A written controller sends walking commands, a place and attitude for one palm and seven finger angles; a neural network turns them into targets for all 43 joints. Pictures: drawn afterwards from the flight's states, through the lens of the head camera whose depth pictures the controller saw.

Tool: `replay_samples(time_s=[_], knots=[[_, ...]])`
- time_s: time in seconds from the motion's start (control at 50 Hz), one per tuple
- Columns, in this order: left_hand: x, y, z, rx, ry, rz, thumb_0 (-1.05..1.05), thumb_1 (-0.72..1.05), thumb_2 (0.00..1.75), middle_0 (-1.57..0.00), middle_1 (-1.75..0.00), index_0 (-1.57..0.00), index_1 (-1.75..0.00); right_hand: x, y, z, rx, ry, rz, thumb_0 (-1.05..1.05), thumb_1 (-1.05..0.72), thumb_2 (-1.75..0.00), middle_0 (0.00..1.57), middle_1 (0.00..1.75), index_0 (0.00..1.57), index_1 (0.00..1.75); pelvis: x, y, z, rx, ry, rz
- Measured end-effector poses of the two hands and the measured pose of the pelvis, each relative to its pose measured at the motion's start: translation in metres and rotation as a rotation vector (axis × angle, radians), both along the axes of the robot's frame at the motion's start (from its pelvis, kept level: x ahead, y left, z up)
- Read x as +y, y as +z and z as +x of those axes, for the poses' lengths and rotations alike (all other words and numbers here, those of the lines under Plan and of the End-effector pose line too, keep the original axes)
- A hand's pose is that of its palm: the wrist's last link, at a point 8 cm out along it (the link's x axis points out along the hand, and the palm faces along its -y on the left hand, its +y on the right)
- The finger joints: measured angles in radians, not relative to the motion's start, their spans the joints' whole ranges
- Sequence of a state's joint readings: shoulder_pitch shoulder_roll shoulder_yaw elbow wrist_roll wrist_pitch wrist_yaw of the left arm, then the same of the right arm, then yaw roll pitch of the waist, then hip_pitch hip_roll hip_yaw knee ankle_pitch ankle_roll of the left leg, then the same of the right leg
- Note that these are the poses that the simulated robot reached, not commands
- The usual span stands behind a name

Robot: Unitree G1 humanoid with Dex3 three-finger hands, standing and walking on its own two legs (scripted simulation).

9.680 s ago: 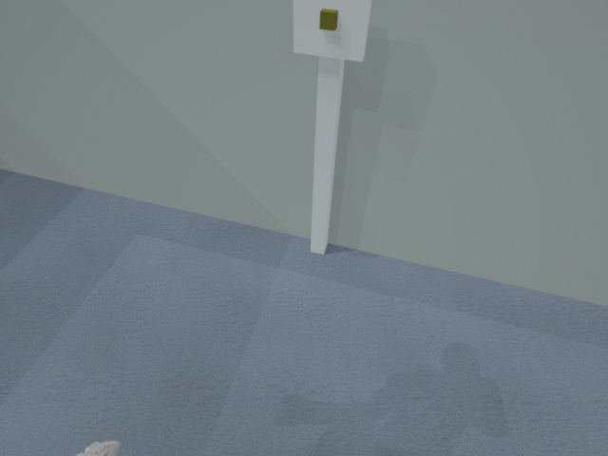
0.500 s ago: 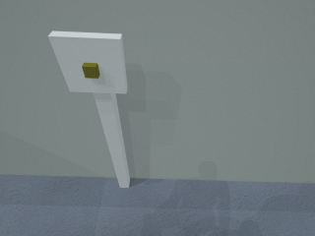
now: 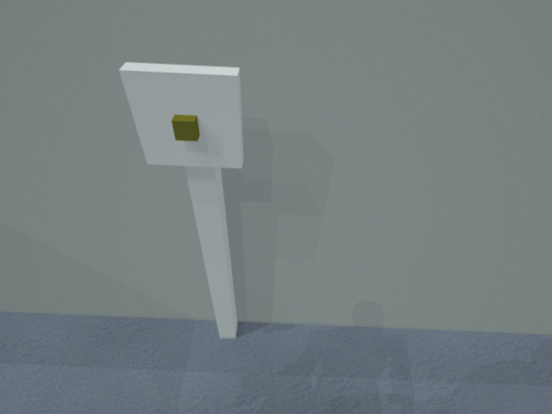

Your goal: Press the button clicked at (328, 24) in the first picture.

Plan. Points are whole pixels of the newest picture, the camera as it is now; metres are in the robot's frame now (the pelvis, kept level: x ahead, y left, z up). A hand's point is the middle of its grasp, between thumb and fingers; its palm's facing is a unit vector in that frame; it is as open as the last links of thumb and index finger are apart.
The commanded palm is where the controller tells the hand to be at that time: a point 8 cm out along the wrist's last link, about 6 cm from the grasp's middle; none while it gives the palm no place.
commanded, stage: look again from close up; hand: left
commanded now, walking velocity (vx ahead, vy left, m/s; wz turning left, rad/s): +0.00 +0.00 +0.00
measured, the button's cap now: (186, 126) +0.52 +0.19 +0.17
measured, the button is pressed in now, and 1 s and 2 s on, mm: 0 0 0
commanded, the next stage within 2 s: raise the hand and make a fist in 0.16 s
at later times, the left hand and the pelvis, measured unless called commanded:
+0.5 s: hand (112, 371) +0.18 +0.24 -0.01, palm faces +0.18 -0.98 -0.11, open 6.7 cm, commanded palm +0.11 +0.29 -0.03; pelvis -0.01 +0.00 -0.04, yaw +0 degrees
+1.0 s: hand (123, 345) +0.20 +0.22 +0.03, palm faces +0.06 -1.00 -0.08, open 3.4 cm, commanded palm +0.16 +0.27 +0.04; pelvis +0.03 -0.02 -0.05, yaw +1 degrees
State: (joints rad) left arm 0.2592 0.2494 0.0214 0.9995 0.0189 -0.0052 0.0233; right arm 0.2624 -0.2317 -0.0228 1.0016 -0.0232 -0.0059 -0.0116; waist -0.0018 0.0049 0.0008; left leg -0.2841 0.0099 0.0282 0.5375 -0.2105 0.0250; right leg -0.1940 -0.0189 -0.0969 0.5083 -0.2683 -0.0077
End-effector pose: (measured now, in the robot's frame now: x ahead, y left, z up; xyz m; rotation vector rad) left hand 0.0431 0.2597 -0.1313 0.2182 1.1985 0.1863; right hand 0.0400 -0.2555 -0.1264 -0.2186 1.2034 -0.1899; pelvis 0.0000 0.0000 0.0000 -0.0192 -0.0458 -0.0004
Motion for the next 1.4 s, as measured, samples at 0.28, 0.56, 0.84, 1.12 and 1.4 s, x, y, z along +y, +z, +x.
replay_samples(time_s=[0.28, 0.56, 0.84, 1.12, 1.4], knots=[[0.038, 0.021, 0.02, -0.029, -0.044, 0.085, 0.0, 0.91, 0.9, -0.2, -0.3, -0.2, -0.3, -0.018, 0.016, 0.036, -0.066, 0.051, -0.047, 0.01, -0.9, -0.9, 0.2, 0.3, 0.21, 0.3, 0.009, 0.006, -0.002, 0.006, -0.006, 0.007], [0.022, 0.116, 0.105, -1.175, -0.174, -0.085, 0.0, 0.91, 0.9, -0.39, -0.51, -0.39, -0.51, 0.008, 0.015, 0.129, -0.645, 0.154, -0.009, 0.01, -0.9, -0.9, 0.2, 0.3, 0.21, 0.3, -0.008, -0.06, -0.013, 0.212, -0.002, 0.006], [0.01, 0.142, 0.115, -1.124, -0.147, -0.103, 0.01, 0.9, 0.9, -0.77, -0.91, -0.76, -0.91, 0.023, 0.007, 0.172, -0.626, 0.157, 0.027, 0.02, -0.9, -0.9, 0.2, 0.3, 0.21, 0.3, -0.019, -0.06, 0.02, 0.224, 0.023, -0.03], [0.01, 0.178, 0.139, -1.139, -0.167, -0.126, 0.01, 0.9, 0.9, -1.15, -1.33, -1.14, -1.33, 0.001, 0.029, 0.16, -0.622, 0.106, -0.015, 0.02, -0.9, -0.9, 0.2, 0.3, 0.21, 0.3, -0.017, -0.039, 0.03, 0.191, 0.012, -0.012], [0.007, 0.216, 0.152, -1.209, -0.181, -0.116, 0.01, 0.9, 0.9, -1.29, -1.49, -1.29, -1.48, 0.016, 0.049, 0.157, -0.684, 0.124, 0.016, 0.02, -0.9, -0.9, 0.2, 0.3, 0.21, 0.3, -0.013, -0.024, 0.027, 0.111, 0.013, -0.01]])
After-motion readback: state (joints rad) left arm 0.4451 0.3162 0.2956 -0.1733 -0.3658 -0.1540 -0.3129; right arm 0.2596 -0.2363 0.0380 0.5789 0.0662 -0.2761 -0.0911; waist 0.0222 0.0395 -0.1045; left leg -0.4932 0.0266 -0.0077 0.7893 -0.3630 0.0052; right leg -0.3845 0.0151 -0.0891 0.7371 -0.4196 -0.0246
